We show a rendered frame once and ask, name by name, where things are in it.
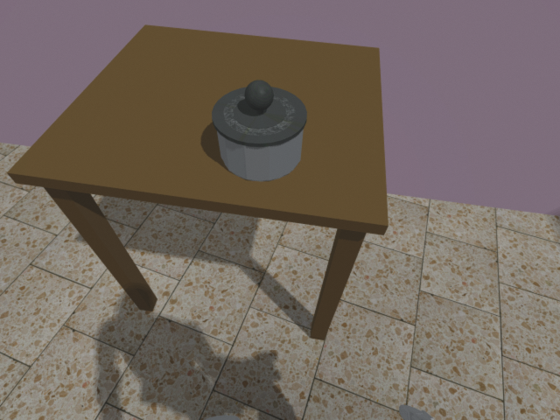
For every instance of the lid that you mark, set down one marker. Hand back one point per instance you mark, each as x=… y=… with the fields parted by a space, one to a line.
x=235 y=120

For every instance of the knob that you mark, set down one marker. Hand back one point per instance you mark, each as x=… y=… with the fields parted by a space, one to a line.
x=259 y=95

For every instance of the pot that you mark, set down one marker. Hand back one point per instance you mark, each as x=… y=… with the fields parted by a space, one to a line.
x=261 y=163

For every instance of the table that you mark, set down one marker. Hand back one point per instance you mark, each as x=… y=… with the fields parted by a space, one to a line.
x=143 y=130

